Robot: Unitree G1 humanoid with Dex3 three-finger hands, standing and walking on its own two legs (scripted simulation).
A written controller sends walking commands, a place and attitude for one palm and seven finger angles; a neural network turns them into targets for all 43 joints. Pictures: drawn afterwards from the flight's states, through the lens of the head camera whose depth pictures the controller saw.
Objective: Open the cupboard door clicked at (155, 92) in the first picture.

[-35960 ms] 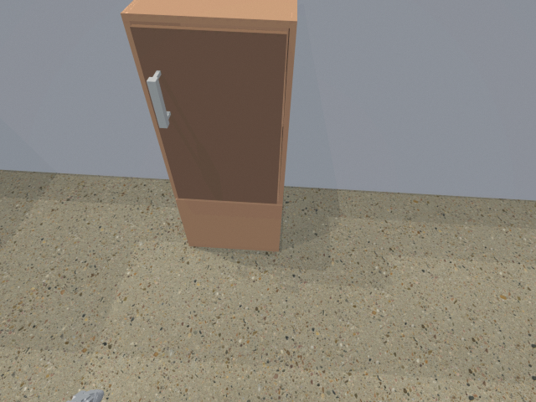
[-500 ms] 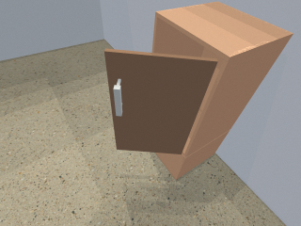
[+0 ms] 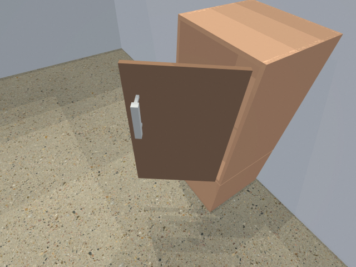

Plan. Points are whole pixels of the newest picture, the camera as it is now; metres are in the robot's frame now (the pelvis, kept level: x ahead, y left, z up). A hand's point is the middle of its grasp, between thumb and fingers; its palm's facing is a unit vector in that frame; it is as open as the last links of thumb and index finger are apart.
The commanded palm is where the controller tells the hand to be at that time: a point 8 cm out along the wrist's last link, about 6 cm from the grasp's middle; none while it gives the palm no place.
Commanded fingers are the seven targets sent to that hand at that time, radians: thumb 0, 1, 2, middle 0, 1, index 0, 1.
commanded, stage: look again from close up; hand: left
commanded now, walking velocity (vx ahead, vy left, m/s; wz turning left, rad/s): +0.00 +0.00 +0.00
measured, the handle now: (137, 117) +0.54 +0.16 +0.00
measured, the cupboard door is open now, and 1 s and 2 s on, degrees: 54 54 54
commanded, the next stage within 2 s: raise the hand with hooked fingers in 0.38 s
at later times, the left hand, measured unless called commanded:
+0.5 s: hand out of the picture -0.01 +0.13 -0.18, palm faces +0.03 -0.99 -0.15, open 7.4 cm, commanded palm +0.10 +0.18 -0.07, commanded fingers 0.00 0.85 0.88 -0.20 -0.33 -0.20 -0.33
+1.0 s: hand (116, 258) +0.16 +0.15 -0.06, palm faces +0.19 -0.98 -0.06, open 9.1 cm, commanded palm +0.15 +0.20 -0.04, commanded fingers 0.00 0.27 0.63 -0.25 -0.70 -0.25 -0.70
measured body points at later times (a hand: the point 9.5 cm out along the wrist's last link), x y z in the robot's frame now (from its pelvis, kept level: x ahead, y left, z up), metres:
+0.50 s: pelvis +0.00 -0.02 +0.00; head +0.01 -0.01 +0.45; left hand -0.01 +0.18 -0.17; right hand -0.01 -0.23 -0.16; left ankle +0.03 +0.06 -0.74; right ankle +0.01 -0.16 -0.74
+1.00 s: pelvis +0.00 -0.08 -0.09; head +0.05 -0.06 +0.36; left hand +0.14 +0.20 -0.05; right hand +0.26 -0.30 -0.12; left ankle +0.03 +0.05 -0.74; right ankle +0.01 -0.16 -0.74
